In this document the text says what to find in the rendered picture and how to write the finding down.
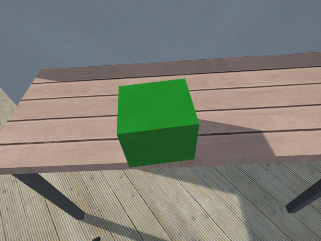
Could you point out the carton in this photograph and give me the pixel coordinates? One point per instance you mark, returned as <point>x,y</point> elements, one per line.
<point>157,122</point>

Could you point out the table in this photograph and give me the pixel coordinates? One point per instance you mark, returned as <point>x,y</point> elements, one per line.
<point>251,110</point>

